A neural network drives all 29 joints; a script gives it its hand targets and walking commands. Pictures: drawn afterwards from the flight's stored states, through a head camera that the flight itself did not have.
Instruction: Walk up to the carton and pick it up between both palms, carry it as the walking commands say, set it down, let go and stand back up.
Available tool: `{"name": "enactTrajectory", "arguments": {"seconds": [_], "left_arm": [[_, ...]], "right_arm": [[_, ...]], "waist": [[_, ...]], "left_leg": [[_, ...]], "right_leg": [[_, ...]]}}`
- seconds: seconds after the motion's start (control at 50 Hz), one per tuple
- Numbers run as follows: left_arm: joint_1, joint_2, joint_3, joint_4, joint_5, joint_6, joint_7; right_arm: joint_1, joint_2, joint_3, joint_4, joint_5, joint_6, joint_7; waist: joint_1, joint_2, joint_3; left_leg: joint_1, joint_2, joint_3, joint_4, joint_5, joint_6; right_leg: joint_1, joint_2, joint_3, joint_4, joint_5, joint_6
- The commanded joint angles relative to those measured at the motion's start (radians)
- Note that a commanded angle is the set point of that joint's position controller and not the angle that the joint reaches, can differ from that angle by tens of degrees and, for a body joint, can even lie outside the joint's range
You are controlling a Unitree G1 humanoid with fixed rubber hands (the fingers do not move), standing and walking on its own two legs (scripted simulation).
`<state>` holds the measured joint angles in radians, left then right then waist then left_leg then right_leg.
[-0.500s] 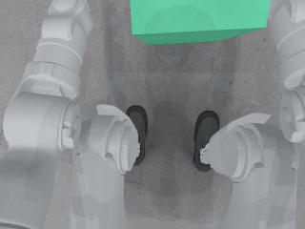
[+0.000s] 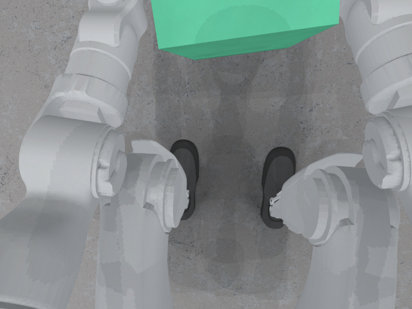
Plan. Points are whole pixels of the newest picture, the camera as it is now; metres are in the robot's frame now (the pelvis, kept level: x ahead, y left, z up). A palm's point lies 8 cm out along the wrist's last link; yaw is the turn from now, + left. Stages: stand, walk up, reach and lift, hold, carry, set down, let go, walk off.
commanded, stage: reach and lift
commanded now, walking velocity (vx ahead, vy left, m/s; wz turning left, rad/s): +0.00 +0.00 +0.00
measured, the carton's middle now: out of the picture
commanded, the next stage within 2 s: none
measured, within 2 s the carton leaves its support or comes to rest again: leaves its support in 0.56 s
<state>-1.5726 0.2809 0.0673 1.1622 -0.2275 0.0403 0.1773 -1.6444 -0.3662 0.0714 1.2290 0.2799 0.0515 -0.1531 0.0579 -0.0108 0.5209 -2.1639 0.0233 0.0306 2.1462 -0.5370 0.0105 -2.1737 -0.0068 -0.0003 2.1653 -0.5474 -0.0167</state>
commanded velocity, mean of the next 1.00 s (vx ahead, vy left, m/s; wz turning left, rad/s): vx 0.00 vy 0.00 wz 0.00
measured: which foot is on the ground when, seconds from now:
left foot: down 0.00-1.00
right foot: down 0.00-1.00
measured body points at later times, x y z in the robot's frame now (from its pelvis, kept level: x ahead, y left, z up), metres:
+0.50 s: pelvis +0.01 +0.00 -0.03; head +0.37 +0.00 +0.23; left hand +0.57 +0.17 -0.18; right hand +0.58 -0.12 -0.19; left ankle +0.13 +0.12 -0.35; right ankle +0.12 -0.12 -0.35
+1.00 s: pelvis +0.00 +0.01 +0.00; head +0.37 +0.02 +0.25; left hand +0.57 +0.18 -0.14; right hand +0.59 -0.11 -0.15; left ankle +0.13 +0.13 -0.35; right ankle +0.12 -0.12 -0.35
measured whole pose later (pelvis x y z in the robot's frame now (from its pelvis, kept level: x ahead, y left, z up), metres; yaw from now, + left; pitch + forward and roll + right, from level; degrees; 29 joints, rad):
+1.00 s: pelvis +0.00 +0.01 +0.00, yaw -2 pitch +29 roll +0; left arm -1.46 0.16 0.38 0.76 -0.02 0.30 0.17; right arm -1.52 -0.23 -0.25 0.88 -0.02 0.30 -0.13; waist 0.07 0.00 0.52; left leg -2.10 -0.09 -0.04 2.18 -0.58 -0.05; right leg -2.09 0.06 0.03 2.18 -0.58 0.04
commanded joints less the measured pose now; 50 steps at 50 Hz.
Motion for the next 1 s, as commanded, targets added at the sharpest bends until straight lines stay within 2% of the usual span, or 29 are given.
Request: {"name": "enactTrajectory", "arguments": {"seconds": [0.0, 0.04, 0.06, 0.12, 0.14, 0.16, 0.18, 0.2, 0.24, 0.26, 0.3, 0.34, 0.42, 0.44, 0.48, 0.5, 0.56, 0.6, 0.62, 0.66, 0.68, 0.76, 0.82, 0.86, 0.88, 0.9, 0.92, 0.96, 0.98], "left_arm": [[-0.267, -0.039, -0.013, -0.120, 0.005, -0.033, -0.024], [-0.342, -0.152, -0.062, -0.178, -0.020, -0.036, -0.050], [-0.360, -0.206, -0.068, -0.150, -0.023, -0.025, -0.070], [-0.412, -0.464, -0.100, -0.154, 0.011, -0.010, -0.141], [-0.464, -0.604, -0.121, -0.200, 0.027, 0.006, -0.184], [-0.489, -0.663, -0.107, -0.189, 0.044, 0.018, -0.214], [-0.536, -0.754, -0.126, -0.217, 0.046, 0.039, -0.246], [-0.534, -0.804, -0.127, -0.234, 0.057, 0.050, -0.267], [-0.519, -0.858, -0.093, -0.251, 0.090, 0.081, -0.300], [-0.472, -0.902, -0.077, -0.230, 0.113, 0.102, -0.316], [-0.441, -0.928, -0.053, -0.249, 0.125, 0.120, -0.340], [-0.429, -0.983, -0.076, -0.269, 0.107, 0.131, -0.359], [-0.415, -1.016, -0.065, -0.293, 0.098, 0.143, -0.370], [-0.403, -1.022, -0.064, -0.265, 0.103, 0.150, -0.376], [-0.369, -1.009, -0.021, -0.228, 0.137, 0.158, -0.378], [-0.375, -1.047, -0.070, -0.293, 0.120, 0.159, -0.380], [-0.376, -1.048, -0.074, -0.298, 0.108, 0.158, -0.375], [-0.398, -1.079, -0.134, -0.362, 0.085, 0.166, -0.369], [-0.400, -1.103, -0.140, -0.374, 0.062, 0.168, -0.370], [-0.415, -1.083, -0.150, -0.420, 0.080, 0.173, -0.364], [-0.436, -1.102, -0.156, -0.419, 0.069, 0.176, -0.366], [-0.454, -1.135, -0.177, -0.433, 0.077, 0.201, -0.364], [-0.524, -1.157, -0.250, -0.572, 0.042, 0.213, -0.361], [-0.539, -1.175, -0.238, -0.538, 0.045, 0.238, -0.355], [-0.530, -1.154, -0.222, -0.508, 0.072, 0.246, -0.349], [-0.552, -1.180, -0.225, -0.507, 0.077, 0.256, -0.350], [-0.541, -1.220, -0.258, -0.539, 0.055, 0.263, -0.346], [-0.537, -1.209, -0.230, -0.484, 0.085, 0.279, -0.344], [-0.560, -1.196, -0.234, -0.511, 0.095, 0.281, -0.338]], "right_arm": [[-0.280, 0.114, 0.025, -0.096, 0.001, -0.015, 0.038], [-0.370, 0.217, 0.079, -0.193, 0.014, -0.023, 0.058], [-0.346, 0.269, 0.067, -0.109, -0.017, -0.012, 0.075], [-0.399, 0.540, 0.091, -0.187, -0.027, -0.012, 0.138], [-0.489, 0.706, 0.156, -0.255, -0.003, 0.002, 0.185], [-0.502, 0.791, 0.150, -0.229, -0.023, 0.018, 0.214], [-0.503, 0.863, 0.133, -0.227, -0.052, 0.032, 0.233], [-0.481, 0.909, 0.101, -0.239, -0.076, 0.044, 0.254], [-0.486, 0.963, 0.080, -0.269, -0.090, 0.063, 0.282], [-0.429, 0.997, 0.046, -0.217, -0.115, 0.078, 0.296], [-0.403, 1.050, 0.041, -0.244, -0.121, 0.101, 0.318], [-0.383, 1.067, 0.030, -0.244, -0.130, 0.107, 0.321], [-0.426, 1.102, 0.053, -0.329, -0.118, 0.115, 0.324], [-0.402, 1.092, 0.042, -0.314, -0.122, 0.119, 0.322], [-0.349, 1.084, -0.006, -0.259, -0.164, 0.126, 0.327], [-0.380, 1.106, 0.037, -0.345, -0.137, 0.115, 0.330], [-0.374, 1.129, 0.045, -0.338, -0.146, 0.122, 0.316], [-0.398, 1.127, 0.081, -0.408, -0.116, 0.119, 0.311], [-0.431, 1.123, 0.099, -0.424, -0.117, 0.123, 0.302], [-0.393, 1.167, 0.096, -0.414, -0.131, 0.138, 0.296], [-0.415, 1.165, 0.109, -0.452, -0.134, 0.139, 0.289], [-0.429, 1.191, 0.099, -0.474, -0.149, 0.158, 0.289], [-0.407, 1.219, 0.134, -0.522, -0.153, 0.188, 0.289], [-0.435, 1.179, 0.096, -0.511, -0.174, 0.196, 0.290], [-0.463, 1.203, 0.088, -0.500, -0.172, 0.200, 0.297], [-0.445, 1.192, 0.069, -0.475, -0.196, 0.208, 0.299], [-0.470, 1.193, 0.100, -0.548, -0.175, 0.209, 0.301], [-0.483, 1.164, 0.088, -0.506, -0.183, 0.223, 0.311], [-0.521, 1.172, 0.095, -0.546, -0.168, 0.225, 0.315]], "waist": [[0.060, -0.044, -1.445], [0.047, -0.057, -1.448], [0.015, -0.065, -1.414], [0.037, -0.027, -1.392], [0.088, -0.031, -1.408], [0.087, -0.074, -1.373], [0.048, -0.095, -1.393], [0.030, -0.066, -1.352], [0.070, -0.054, -1.386], [0.047, -0.050, -1.332], [0.071, -0.061, -1.335], [0.041, -0.046, -1.355], [0.066, -0.094, -1.353], [0.041, -0.081, -1.343], [0.052, -0.068, -1.238], [0.044, -0.060, -1.307], [0.045, -0.089, -1.373], [0.055, -0.031, -1.502], [0.024, -0.084, -1.592], [0.045, -0.078, -1.643], [0.026, -0.105, -1.684], [0.044, -0.034, -1.881], [0.014, -0.019, -2.061], [-0.007, 0.010, -2.025], [0.012, 0.005, -1.979], [-0.036, -0.001, -1.968], [-0.027, 0.016, -2.033], [-0.031, 0.023, -1.942], [0.003, 0.036, -1.976]], "left_leg": [[0.637, -0.083, 0.007, -0.155, 0.333, -0.027], [0.647, -0.087, 0.004, -0.150, 0.350, -0.023], [0.627, -0.093, -0.002, -0.152, 0.329, -0.029], [0.631, -0.110, 0.011, -0.123, 0.339, -0.023], [0.628, -0.116, 0.016, -0.116, 0.336, -0.015], [0.588, -0.118, 0.020, -0.114, 0.305, -0.013], [0.539, -0.125, 0.026, -0.098, 0.282, -0.022], [0.534, -0.130, 0.013, -0.116, 0.285, -0.017], [0.516, -0.135, 0.039, -0.086, 0.273, -0.019], [0.475, -0.135, 0.037, -0.096, 0.255, -0.019], [0.440, -0.133, 0.051, -0.093, 0.253, -0.016], [0.415, -0.134, 0.054, -0.079, 0.255, -0.023], [0.381, -0.135, 0.042, -0.083, 0.249, -0.011], [0.394, -0.135, 0.042, -0.082, 0.256, -0.017], [0.341, -0.136, 0.042, -0.086, 0.227, -0.012], [0.388, -0.141, 0.040, -0.087, 0.295, -0.011], [0.421, -0.140, 0.043, -0.073, 0.308, -0.016], [0.504, -0.140, 0.034, -0.085, 0.375, -0.027], [0.514, -0.144, 0.033, -0.079, 0.363, -0.033], [0.517, -0.139, 0.044, -0.103, 0.354, -0.032], [0.512, -0.145, 0.049, -0.085, 0.364, -0.035], [0.598, -0.144, 0.070, -0.103, 0.387, -0.042], [0.706, -0.159, 0.086, -0.093, 0.502, -0.056], [0.726, -0.160, 0.075, -0.114, 0.458, -0.061], [0.744, -0.160, 0.073, -0.130, 0.422, -0.054], [0.734, -0.165, 0.066, -0.135, 0.391, -0.058], [0.773, -0.166, 0.067, -0.136, 0.422, -0.057], [0.749, -0.163, 0.064, -0.160, 0.349, -0.058], [0.793, -0.162, 0.062, -0.177, 0.358, -0.055]], "right_leg": [[0.617, 0.091, 0.005, -0.137, 0.290, 0.031], [0.608, 0.097, 0.005, -0.133, 0.299, 0.023], [0.608, 0.096, -0.004, -0.126, 0.294, 0.024], [0.571, 0.113, 0.009, -0.122, 0.295, 0.010], [0.583, 0.116, 0.016, -0.113, 0.286, 0.011], [0.579, 0.113, 0.013, -0.114, 0.270, 0.013], [0.595, 0.120, -0.002, -0.103, 0.277, 0.014], [0.550, 0.129, -0.005, -0.093, 0.279, 0.010], [0.553, 0.125, -0.006, -0.092, 0.256, 0.011], [0.535, 0.127, -0.017, -0.089, 0.258, 0.006], [0.515, 0.133, -0.022, -0.089, 0.256, 0.010], [0.520, 0.137, -0.031, -0.080, 0.267, 0.006], [0.499, 0.136, -0.038, -0.079, 0.255, 0.013], [0.469, 0.143, -0.048, -0.080, 0.253, 0.013], [0.403, 0.143, -0.046, -0.081, 0.217, 0.011], [0.412, 0.149, -0.052, -0.084, 0.266, 0.011], [0.462, 0.149, -0.053, -0.092, 0.275, 0.020], [0.502, 0.154, -0.057, -0.075, 0.334, 0.015], [0.567, 0.157, -0.079, -0.071, 0.338, 0.021], [0.617, 0.158, -0.068, -0.078, 0.364, 0.022], [0.663, 0.161, -0.068, -0.084, 0.390, 0.026], [0.737, 0.165, -0.081, -0.071, 0.407, 0.015], [0.841, 0.176, -0.077, -0.077, 0.516, 0.019], [0.777, 0.171, -0.092, -0.095, 0.431, 0.009], [0.703, 0.168, -0.103, -0.099, 0.367, 0.018], [0.697, 0.169, -0.113, -0.110, 0.345, 0.016], [0.731, 0.166, -0.096, -0.119, 0.368, 0.008], [0.652, 0.162, -0.109, -0.135, 0.292, 0.009], [0.668, 0.162, -0.099, -0.142, 0.296, 0.008]]}}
